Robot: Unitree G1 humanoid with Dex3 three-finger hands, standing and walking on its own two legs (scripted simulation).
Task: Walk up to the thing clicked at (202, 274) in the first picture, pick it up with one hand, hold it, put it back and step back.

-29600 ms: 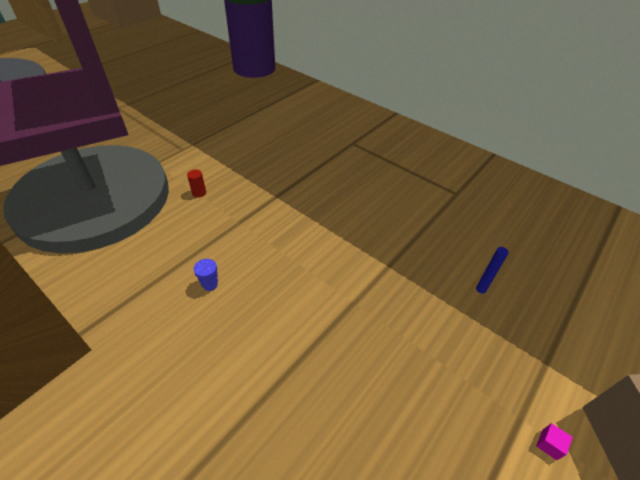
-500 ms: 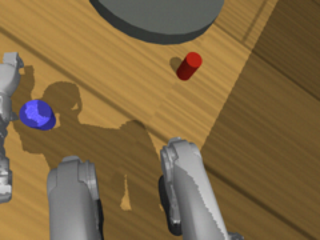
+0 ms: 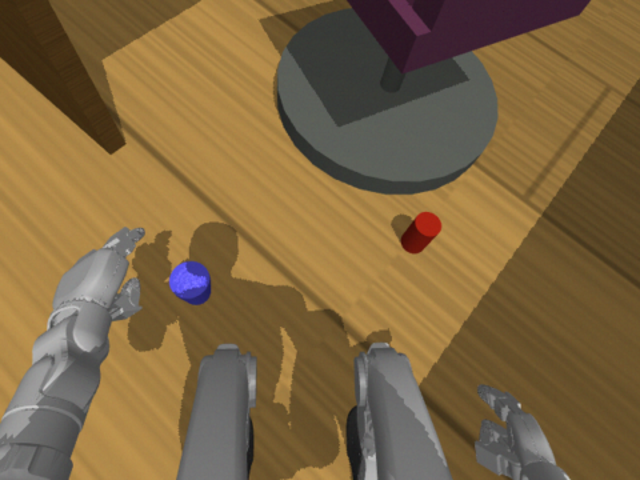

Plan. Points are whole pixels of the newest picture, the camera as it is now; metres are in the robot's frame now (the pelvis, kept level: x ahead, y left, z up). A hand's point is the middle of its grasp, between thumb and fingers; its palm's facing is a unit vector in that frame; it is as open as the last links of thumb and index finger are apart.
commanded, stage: home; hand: left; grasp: from above
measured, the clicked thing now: (194, 286) +0.47 +0.23 -0.45
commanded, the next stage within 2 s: none
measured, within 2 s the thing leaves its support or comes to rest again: neither
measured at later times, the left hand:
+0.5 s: hand (102, 364) +0.25 +0.18 +0.10, palm faces +0.06 -0.96 -0.28, open 7.4 cm
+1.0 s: hand (52, 405) +0.22 +0.18 +0.16, palm faces +0.13 -0.97 -0.19, open 7.4 cm
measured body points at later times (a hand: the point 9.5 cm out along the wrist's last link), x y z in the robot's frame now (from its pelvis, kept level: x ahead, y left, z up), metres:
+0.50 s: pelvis +0.05 -0.01 +0.16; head +0.12 +0.00 +0.61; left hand +0.24 +0.23 +0.12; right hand +0.22 -0.24 +0.08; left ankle +0.07 +0.12 -0.48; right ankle +0.08 -0.15 -0.48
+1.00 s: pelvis +0.07 -0.01 +0.20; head +0.09 +0.00 +0.65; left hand +0.21 +0.23 +0.17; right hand +0.26 -0.24 +0.15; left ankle +0.07 +0.12 -0.48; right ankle +0.08 -0.15 -0.48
